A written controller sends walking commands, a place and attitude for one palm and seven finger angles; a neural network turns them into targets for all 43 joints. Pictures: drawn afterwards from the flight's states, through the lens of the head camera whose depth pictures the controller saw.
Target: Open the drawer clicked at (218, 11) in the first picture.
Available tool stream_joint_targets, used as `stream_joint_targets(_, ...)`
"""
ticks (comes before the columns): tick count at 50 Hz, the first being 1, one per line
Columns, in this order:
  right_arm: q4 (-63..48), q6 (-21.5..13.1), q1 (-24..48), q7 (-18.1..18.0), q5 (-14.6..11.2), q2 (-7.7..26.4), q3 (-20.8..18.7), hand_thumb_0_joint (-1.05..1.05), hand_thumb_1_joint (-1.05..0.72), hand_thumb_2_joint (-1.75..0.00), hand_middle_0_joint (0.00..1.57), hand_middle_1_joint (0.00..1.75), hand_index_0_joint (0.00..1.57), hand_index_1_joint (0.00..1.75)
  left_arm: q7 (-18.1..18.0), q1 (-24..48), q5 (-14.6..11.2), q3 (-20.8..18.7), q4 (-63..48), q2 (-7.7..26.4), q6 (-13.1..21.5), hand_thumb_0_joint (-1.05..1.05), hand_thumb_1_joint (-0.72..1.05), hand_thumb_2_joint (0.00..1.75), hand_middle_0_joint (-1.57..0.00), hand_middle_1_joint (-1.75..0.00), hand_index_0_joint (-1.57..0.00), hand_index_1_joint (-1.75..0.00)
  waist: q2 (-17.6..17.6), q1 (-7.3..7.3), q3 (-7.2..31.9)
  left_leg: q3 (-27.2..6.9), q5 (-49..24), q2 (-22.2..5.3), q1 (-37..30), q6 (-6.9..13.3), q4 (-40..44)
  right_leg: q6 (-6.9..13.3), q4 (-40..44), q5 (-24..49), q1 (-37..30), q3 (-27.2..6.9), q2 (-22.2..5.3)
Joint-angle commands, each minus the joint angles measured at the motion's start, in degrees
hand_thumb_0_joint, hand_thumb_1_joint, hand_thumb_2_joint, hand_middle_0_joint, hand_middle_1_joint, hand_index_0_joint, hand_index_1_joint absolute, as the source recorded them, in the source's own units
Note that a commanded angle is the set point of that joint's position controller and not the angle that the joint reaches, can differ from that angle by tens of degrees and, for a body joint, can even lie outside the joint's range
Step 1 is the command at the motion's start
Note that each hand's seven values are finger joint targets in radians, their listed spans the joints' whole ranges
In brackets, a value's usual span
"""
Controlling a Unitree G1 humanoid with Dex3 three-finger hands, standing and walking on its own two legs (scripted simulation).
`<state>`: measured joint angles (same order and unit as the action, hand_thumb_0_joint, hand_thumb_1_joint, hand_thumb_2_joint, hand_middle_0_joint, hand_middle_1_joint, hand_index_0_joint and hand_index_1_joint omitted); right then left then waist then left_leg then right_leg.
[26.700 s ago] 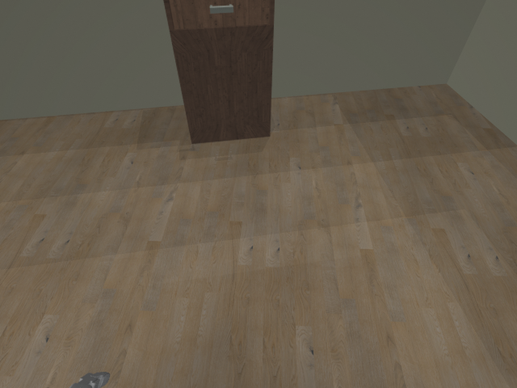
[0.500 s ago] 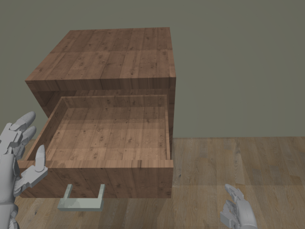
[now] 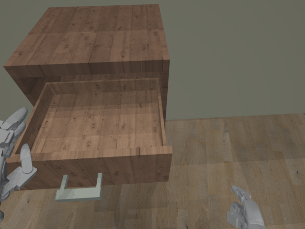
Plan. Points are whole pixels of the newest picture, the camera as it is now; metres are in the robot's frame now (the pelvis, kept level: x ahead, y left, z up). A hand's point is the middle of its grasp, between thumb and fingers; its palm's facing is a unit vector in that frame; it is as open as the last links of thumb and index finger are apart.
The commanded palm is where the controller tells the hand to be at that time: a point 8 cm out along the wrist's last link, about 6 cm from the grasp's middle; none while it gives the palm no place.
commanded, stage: step back with the hand held close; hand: left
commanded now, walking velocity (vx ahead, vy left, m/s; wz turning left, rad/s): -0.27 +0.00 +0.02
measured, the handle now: (81, 186) +0.22 +0.20 +0.00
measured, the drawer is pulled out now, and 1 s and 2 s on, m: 0.29 0.29 0.29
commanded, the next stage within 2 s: stop stepping back and stand still in 0.80 s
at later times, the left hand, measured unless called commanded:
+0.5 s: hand out of the picture +0.11 +0.26 +0.16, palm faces +0.41 -0.81 -0.42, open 7.4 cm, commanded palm +0.04 +0.30 +0.19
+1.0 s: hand out of the picture -0.01 +0.21 +0.18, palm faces +0.28 -0.77 -0.57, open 7.4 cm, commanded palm -0.05 +0.25 +0.19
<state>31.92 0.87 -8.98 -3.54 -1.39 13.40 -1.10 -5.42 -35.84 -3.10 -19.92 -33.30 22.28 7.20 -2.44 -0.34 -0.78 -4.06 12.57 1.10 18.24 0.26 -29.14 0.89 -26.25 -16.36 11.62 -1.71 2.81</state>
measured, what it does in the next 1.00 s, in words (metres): walks backwards: right foot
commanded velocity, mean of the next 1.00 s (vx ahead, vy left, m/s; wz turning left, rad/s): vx -0.25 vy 0.02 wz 0.01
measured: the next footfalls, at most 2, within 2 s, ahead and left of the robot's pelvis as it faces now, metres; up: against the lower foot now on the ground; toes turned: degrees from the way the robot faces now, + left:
right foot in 0.80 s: -0.23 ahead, -0.13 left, +0.00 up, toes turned -1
left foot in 1.12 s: -0.21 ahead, +0.08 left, +0.00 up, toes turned +3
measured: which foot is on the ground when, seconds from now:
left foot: down 0.00-0.84, up 0.86-1.00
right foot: down 0.00-0.48, up 0.50-0.78, down 0.80-1.00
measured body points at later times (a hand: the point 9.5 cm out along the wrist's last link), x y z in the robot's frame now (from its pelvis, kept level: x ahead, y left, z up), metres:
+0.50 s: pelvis -0.08 +0.02 -0.02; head -0.06 +0.04 +0.43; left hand +0.08 +0.31 +0.18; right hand +0.10 -0.21 -0.09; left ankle -0.01 +0.12 -0.74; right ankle -0.03 -0.11 -0.74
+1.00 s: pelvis -0.19 -0.03 +0.00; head -0.18 -0.03 +0.45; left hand -0.03 +0.25 +0.21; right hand -0.04 -0.27 -0.09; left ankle -0.22 +0.09 -0.66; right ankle -0.23 -0.11 -0.74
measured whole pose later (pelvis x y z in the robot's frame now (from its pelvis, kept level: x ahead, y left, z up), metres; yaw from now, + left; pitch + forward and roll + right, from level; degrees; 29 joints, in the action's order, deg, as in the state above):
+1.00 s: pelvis -0.19 -0.03 +0.00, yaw -2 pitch +4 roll +1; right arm 36.0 -1.7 -11.2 -3.2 -1.4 11.5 -0.6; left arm -6.2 -42.9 -3.2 -25.9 -37.1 25.9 13.3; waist 1.3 -1.4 2.9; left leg -0.2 25.4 2.7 30.2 -1.7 -61.2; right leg 3.1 -29.0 -17.6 15.2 1.3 1.1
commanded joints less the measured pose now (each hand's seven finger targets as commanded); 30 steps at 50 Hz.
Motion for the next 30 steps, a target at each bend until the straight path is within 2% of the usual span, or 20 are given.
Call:
stream_joint_targets(1,-10.39,-2.56,6.03,-0.59,-0.35,5.12,-2.03,0.0,-0.9,-0.9,0.2,0.3,0.2,0.3,-2.4,-2.35,-0.8,-11.0,-15.87,11.49,4.66,0.0,0.9,0.9,-0.2,-0.3,-0.2,-0.3,-0.84,1.01,12.65,-2.62,-23.43,-6.15,-6.45,2.16,1.78,-1.08,-0.42,19.59,-1.67,1.01,-5.28)
stream_joint_targets(5,-10.3,-3.64,5.87,-0.78,-0.01,5.57,-2.27,0.0,-0.9,-0.9,0.2,0.3,0.2,0.3,-2.77,-2.69,-0.84,-11.79,-16.83,12.07,5.03,0.0,0.9,0.9,-0.2,-0.3,-0.2,-0.3,-5.18,1.19,11.67,-4.58,-16.43,-7.85,-1.16,2.86,5.0,-1.44,-3.04,12.11,-1.91,1.52,-3.82)
stream_joint_targets(8,-10.2,-4.76,5.06,-0.63,0.01,5.74,-2.14,0.0,-0.9,-0.9,0.2,0.3,0.2,0.3,-2.77,-2.85,-0.65,-10.94,-15.4,10.38,5.46,0.0,0.9,0.9,-0.2,-0.3,-0.2,-0.3,-6.14,0.82,9.55,-5.72,-5.41,-9.05,5.24,3.58,7.45,-1.55,-5.52,6.64,-2.73,1.59,-2.91)
stream_joint_targets(10,-10.0,-5.42,4.86,-0.72,0.05,6.08,-2.17,0.0,-0.9,-0.9,0.2,0.3,0.2,0.3,-2.92,-1.57,-0.44,-11.53,-14.77,10.73,5.74,0.0,0.9,0.9,-0.2,-0.3,-0.2,-0.3,-5.84,0.67,8.05,-6.45,4.33,-9.15,10.83,3.99,8.87,-1.51,-6.27,5.29,-4.71,1.1,-2.62)
stream_joint_targets(12,-10.25,-6.04,4.3,-0.55,-0.29,5.96,-1.87,0.0,-0.9,-0.9,0.2,0.3,0.2,0.3,-2.85,-0.41,-0.25,-10.32,-13.72,9.4,6.08,0.0,0.9,0.9,-0.2,-0.3,-0.2,-0.3,-2.58,0.23,6.05,-6.19,13.7,-8.08,14.66,3.82,8.03,-1.34,-4.71,3.26,-3.9,-0.31,-3.35)
stream_joint_targets(14,-9.87,-6.57,3.99,-0.47,-0.24,5.7,-1.97,0.0,-0.9,-0.9,0.2,0.3,0.2,0.3,-3.07,0.37,-0.14,-10.0,-12.95,9.39,6.52,0.0,0.9,0.9,-0.2,-0.3,-0.2,-0.3,2.18,-0.12,4.77,-4.04,15.67,-5.15,11.83,2.7,2.7,-0.27,1.81,-2.43,2.86,-3.81,-5.92)
stream_joint_targets(15,-9.28,-6.68,3.74,-0.57,0.01,6.12,-2.38,0.0,-0.9,-0.9,0.2,0.3,0.2,0.3,-3.44,1.43,-0.05,-11.08,-14.1,11.36,6.82,0.0,0.9,0.9,-0.2,-0.3,-0.2,-0.3,4.34,-0.32,4.74,-2.55,15.03,-3.25,8.06,1.84,-1.99,1.23,6.11,-6.55,7.83,-6.9,-8.19)
stream_joint_targets(17,-7.8,-6.83,3.17,-0.45,-0.01,5.43,-2.22,0.0,-0.9,-0.9,0.2,0.3,0.2,0.3,-3.83,2.46,-0.22,-8.02,-13.92,9.15,6.95,0.0,0.9,0.9,-0.2,-0.3,-0.2,-0.3,9.62,-0.92,4.57,0.67,10.14,-0.01,-2.38,-0.15,-15.24,4.85,11.74,-10.85,20.41,-10.82,-14.67)
stream_joint_targets(18,-6.9,-6.85,3.17,-0.52,0.39,5.04,-2.06,0.0,-0.9,-0.9,0.2,0.3,0.2,0.3,-4.14,3.02,-0.07,-7.78,-13.88,9.19,6.84,0.0,0.9,0.9,-0.2,-0.3,-0.2,-0.3,10.01,-1.17,4.96,1.55,8.56,0.23,-4.71,-0.44,-18.63,5.93,11.75,-9.11,22.58,-10.69,-16.6)
stream_joint_targets(19,-6.72,-6.8,3.33,-0.52,0.73,4.7,-1.7,0.0,-0.9,-0.9,0.2,0.3,0.2,0.3,-4.34,3.37,0.04,-7.89,-14.07,9.28,6.58,0.0,0.9,0.9,-0.2,-0.3,-0.2,-0.3,9.69,-1.2,5.03,1.66,7.84,-0.15,-5.35,-0.38,-17.24,5.85,10.48,-6.47,22.36,-9.12,-16.61)
stream_joint_targets(20,-6.62,-6.74,3.74,-0.67,0.87,5.23,-1.7,0.0,-0.9,-0.9,0.2,0.3,0.2,0.3,-4.74,4.14,0.15,-9.18,-15.13,10.8,6.44,0.0,0.9,0.9,-0.2,-0.3,-0.2,-0.3,7.29,-1.35,5.22,1.26,6.63,-0.65,-5.82,-0.22,-13.24,5.29,8.49,-3.57,21.78,-7.9,-14.98)
stream_joint_targets(21,-7.0,-6.52,3.41,-0.71,0.78,4.59,-1.19,0.0,-0.9,-0.9,0.2,0.3,0.2,0.3,-4.74,3.54,-0.01,-8.76,-14.71,9.97,6.2,0.0,0.9,0.9,-0.2,-0.3,-0.2,-0.3,5.41,-1.37,4.5,-0.36,6.07,-2.36,-3.82,0.21,-5.35,3.52,4.61,-2.76,18.85,-4.56,-12.21)
stream_joint_targets(22,-8.18,-6.52,4.25,-0.85,0.73,5.25,-1.17,0.0,-0.9,-0.9,0.2,0.3,0.2,0.3,-4.73,3.99,0.06,-9.21,-15.94,10.3,6.3,0.0,0.9,0.9,-0.2,-0.3,-0.2,-0.3,0.03,-0.86,3.4,-4.26,5.88,-5.49,-0.09,1.49,2.69,1.0,0.03,-3.36,16.16,-2.2,-7.48)
stream_joint_targets(23,-8.81,-6.84,4.75,-1.05,0.65,6.12,-1.29,0.0,-0.9,-0.9,0.2,0.3,0.2,0.3,-4.88,4.01,0.35,-10.1,-17.33,10.73,6.61,0.0,0.9,0.9,-0.2,-0.3,-0.2,-0.3,-6.94,-0.21,3.96,-10.25,2.59,-10.59,5.6,3.51,9.1,-1.08,-7.31,-1.28,9.89,0.87,-3.03)
stream_joint_targets(24,-9.17,-7.37,4.19,-0.93,0.57,5.54,-1.35,0.0,-0.9,-0.9,0.2,0.3,0.2,0.3,-4.84,3.63,0.61,-10.77,-18.15,10.95,7.12,0.0,0.9,0.9,-0.2,-0.3,-0.2,-0.3,-10.88,0.15,6.51,-13.58,3.14,-14.83,9.3,5.09,12.09,-1.47,-15.19,-3.43,4.72,2.0,-1.36)
stream_joint_targets(25,-8.63,-7.89,3.26,-0.81,0.92,5.22,-1.63,0.0,-0.9,-0.9,0.2,0.3,0.2,0.3,-4.74,4.02,0.92,-11.86,-18.33,12.29,7.68,0.0,0.9,0.9,-0.2,-0.3,-0.2,-0.3,-14.08,-0.33,7.81,-16.1,10.76,-17.29,12.22,6.34,16.69,-1.5,-22.65,-10.08,2.38,0.96,-0.65)
stream_joint_targets(26,-8.75,-8.46,2.65,-0.55,1.95,5.01,-1.6,0.0,-0.9,-0.9,0.2,0.3,0.2,0.3,-4.76,4.66,1.38,-11.58,-20.31,11.12,7.86,0.0,0.9,0.9,-0.2,-0.3,-0.2,-0.3,-16.55,-0.25,7.25,-17.99,13.56,-18.48,14.89,7.92,18.2,-1.62,-29.64,-11.93,2.59,0.23,-0.22)
stream_joint_targets(27,-8.18,-9.02,2.41,-0.28,2.4,4.52,-1.59,0.0,-0.9,-0.9,0.2,0.3,0.2,0.3,-4.82,5.0,1.13,-11.38,-20.93,10.71,7.94,0.0,0.9,0.9,-0.2,-0.3,-0.2,-0.3,-13.76,-0.25,6.95,-17.38,8.39,-18.54,13.68,8.63,16.48,-1.45,-32.24,-12.26,4.98,-0.87,-0.69)
stream_joint_targets(29,-6.46,-10.06,1.69,0.61,2.25,5.04,-2.07,0.0,-0.9,-0.9,0.2,0.3,0.2,0.3,-4.43,3.37,0.53,-9.41,-20.8,8.63,8.08,0.0,0.9,0.9,-0.2,-0.3,-0.2,-0.3,-7.7,0.44,8.27,-10.96,-7.66,-16.63,3.77,8.01,9.68,-1.69,-27.46,-12.68,10.1,0.1,-1.34)
stream_joint_targets(30,-6.19,-10.48,1.53,0.82,2.03,5.36,-2.47,0.0,-0.9,-0.9,0.2,0.3,0.2,0.3,-4.41,2.45,0.27,-9.42,-20.62,8.81,7.87,0.0,0.9,0.9,-0.2,-0.3,-0.2,-0.3,-7.38,0.39,9.88,-9.22,-12.12,-16.15,-0.39,7.59,8.02,-1.96,-25.19,-12.71,10.97,0.98,-1.32)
